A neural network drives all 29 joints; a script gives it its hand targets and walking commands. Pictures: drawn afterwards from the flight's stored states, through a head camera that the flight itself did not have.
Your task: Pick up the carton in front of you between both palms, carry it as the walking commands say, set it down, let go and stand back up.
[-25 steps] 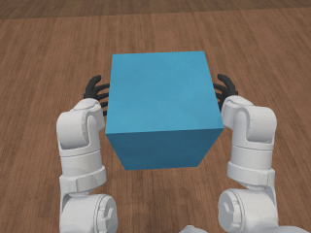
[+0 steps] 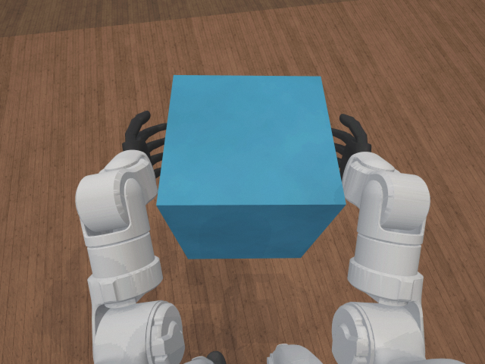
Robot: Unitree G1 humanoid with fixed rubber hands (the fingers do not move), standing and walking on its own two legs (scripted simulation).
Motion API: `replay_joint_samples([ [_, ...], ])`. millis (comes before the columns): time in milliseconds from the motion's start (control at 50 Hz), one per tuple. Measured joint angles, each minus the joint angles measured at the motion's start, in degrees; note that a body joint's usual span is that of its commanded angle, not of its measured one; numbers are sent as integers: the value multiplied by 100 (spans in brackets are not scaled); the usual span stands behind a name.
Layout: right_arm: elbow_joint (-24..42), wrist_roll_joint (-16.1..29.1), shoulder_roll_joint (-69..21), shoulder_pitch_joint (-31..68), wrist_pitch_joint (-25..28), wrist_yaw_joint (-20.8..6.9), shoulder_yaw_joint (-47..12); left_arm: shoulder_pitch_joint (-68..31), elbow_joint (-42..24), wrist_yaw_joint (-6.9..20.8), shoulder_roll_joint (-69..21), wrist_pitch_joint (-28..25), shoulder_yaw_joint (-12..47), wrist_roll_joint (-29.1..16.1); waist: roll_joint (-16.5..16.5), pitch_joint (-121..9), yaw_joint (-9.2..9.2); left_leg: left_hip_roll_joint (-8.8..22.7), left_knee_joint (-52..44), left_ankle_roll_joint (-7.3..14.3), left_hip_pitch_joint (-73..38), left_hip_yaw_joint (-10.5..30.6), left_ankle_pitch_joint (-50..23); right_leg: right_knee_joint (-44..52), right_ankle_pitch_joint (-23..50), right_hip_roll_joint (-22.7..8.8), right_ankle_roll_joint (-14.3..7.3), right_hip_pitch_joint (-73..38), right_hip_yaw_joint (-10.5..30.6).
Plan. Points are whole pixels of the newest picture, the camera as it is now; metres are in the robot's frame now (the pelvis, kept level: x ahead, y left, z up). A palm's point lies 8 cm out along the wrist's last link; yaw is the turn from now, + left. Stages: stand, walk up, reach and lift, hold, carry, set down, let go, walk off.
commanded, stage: carry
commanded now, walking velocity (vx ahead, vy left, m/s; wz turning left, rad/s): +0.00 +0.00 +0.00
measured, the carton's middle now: (245, 179) +0.39 -0.03 +0.07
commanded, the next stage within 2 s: none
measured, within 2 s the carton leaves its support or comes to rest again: neither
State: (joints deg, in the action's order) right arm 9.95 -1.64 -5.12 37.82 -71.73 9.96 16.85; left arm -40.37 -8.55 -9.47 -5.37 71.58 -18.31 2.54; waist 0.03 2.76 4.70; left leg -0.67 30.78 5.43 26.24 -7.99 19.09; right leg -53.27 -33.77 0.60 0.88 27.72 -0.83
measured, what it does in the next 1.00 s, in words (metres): climbs: right foot, then right foot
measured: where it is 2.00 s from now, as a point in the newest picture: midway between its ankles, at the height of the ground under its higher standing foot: (213, 127)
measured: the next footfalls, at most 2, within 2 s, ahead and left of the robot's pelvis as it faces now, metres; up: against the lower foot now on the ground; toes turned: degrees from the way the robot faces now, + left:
right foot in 0.10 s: +0.12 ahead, -0.10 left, +0.00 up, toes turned -2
right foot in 0.58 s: +0.23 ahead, -0.09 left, +0.02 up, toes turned -3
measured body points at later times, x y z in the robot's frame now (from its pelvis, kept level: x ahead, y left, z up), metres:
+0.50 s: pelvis +0.18 -0.01 -0.01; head +0.14 -0.02 +0.44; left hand +0.53 +0.15 +0.16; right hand +0.54 -0.15 +0.16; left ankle +0.07 +0.07 -0.73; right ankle +0.09 -0.10 -0.71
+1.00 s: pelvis +0.48 +0.01 +0.05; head +0.52 +0.00 +0.49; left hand +0.87 +0.13 +0.18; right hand +0.83 -0.18 +0.17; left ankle +0.56 +0.07 -0.65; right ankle +0.33 -0.10 -0.53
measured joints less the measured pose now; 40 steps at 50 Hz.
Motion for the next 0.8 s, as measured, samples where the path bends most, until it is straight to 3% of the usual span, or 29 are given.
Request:
replay_joint_samples([
  [60, 95, 99, 24, 47, 63, 1, 31, 54, -241, 19, -72, -52, 25, 77, -74, 23, 76, -10, -76, -41, -225, 51, 112, 1441, 569, 36, -25, -178, -77],
  [100, 104, 142, 54, 80, 73, 2, 4, 67, -342, 33, -79, -36, 37, 120, 3, -39, 6, -71, 104, -93, -359, 19, 341, 2249, 1314, -14, -132, -506, -159],
  [180, -270, 181, 188, 115, -25, 4, -111, 214, -171, 57, -64, 44, 88, 227, -164, -351, -192, 45, 152, -233, -701, 102, 614, 2252, 997, 110, -271, -870, -229],
  [300, -940, -9, 186, 168, -199, -16, -112, 234, 524, 110, 114, 199, 136, 188, 19, -992, -501, 82, 264, -303, -1101, 186, 1124, 2173, 475, 164, -346, -1302, -282],
  [380, -1359, -179, 111, 171, -264, -25, -2, 239, 1067, 111, 262, 225, 230, 112, 218, -1343, -614, 6, 251, -335, -1402, 184, 1428, 2004, 75, 95, -329, -1524, -264],
  [440, -1589, -305, 45, 253, -227, -26, 7, 237, 1294, 110, 418, 184, 266, -25, 170, -1399, -566, -68, 238, -282, -1598, 166, 1640, 1423, -34, 8, -322, -1421, -264],
  [520, -1493, -295, 43, 101, -174, -17, -94, 248, 1347, 82, 386, 93, 197, -69, -295, -1355, -326, 43, 4, -269, -1848, 326, 1768, 692, -345, 30, -283, -937, -559],
  [580, -1171, -89, 190, -35, -125, 11, -163, 46, 1373, 78, 204, -71, 49, 2, -465, -1017, -208, 190, 279, -308, -1912, 485, 1761, 1478, 0, 163, -346, -881, -760],
  [600, -1043, 14, 278, -145, -99, 14, -144, 32, 1379, 75, 80, -167, 70, 79, -463, -906, -279, 278, 936, -355, -1695, 494, 1525, 1614, 61, 209, -361, -1066, -822],
  [640, -907, 160, 309, -319, -22, 17, -108, 179, 1193, 71, -65, -219, 134, 207, -180, -804, -556, 119, 2681, -448, -990, 580, 1548, 1865, 26, 186, -407, -1352, -711],
  [700, -679, 139, 139, -148, 33, 26, -86, 462, 460, 38, 15, -140, 205, 78, 125, -545, -948, -74, 4740, -344, 261, 593, 1798, 2480, 122, 149, -434, -1839, -363],
  [740, -372, 49, 33, 18, 56, 0, -28, 483, 82, -25, 128, -185, 271, -132, 177, -370, -1091, -44, 5165, -265, 1090, 520, 1904, 2898, 179, 86, -382, -2207, -252],
  [800, -126, -119, -62, 162, 55, -37, 25, 324, 13, -59, 251, -258, 264, -336, 181, -319, -1233, 116, 4469, -207, 1991, 236, 1692, 3451, 140, -24, -323, -2776, -152],
])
